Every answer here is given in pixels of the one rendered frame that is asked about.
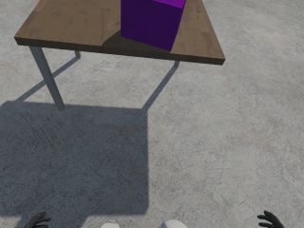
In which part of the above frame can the carton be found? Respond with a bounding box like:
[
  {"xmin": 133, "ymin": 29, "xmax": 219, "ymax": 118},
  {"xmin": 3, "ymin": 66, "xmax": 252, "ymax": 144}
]
[{"xmin": 121, "ymin": 0, "xmax": 186, "ymax": 51}]

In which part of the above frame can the right robot hand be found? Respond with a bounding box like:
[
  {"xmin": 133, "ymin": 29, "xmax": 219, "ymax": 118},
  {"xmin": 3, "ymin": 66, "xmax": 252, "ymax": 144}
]
[{"xmin": 257, "ymin": 210, "xmax": 285, "ymax": 228}]

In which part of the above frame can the left robot hand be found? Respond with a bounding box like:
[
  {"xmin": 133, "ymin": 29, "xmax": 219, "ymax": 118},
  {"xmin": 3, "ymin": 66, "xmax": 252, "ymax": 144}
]
[{"xmin": 24, "ymin": 211, "xmax": 51, "ymax": 228}]

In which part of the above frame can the table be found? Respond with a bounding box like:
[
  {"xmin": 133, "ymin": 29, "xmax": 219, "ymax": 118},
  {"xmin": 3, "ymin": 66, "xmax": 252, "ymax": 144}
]
[{"xmin": 14, "ymin": 0, "xmax": 226, "ymax": 111}]

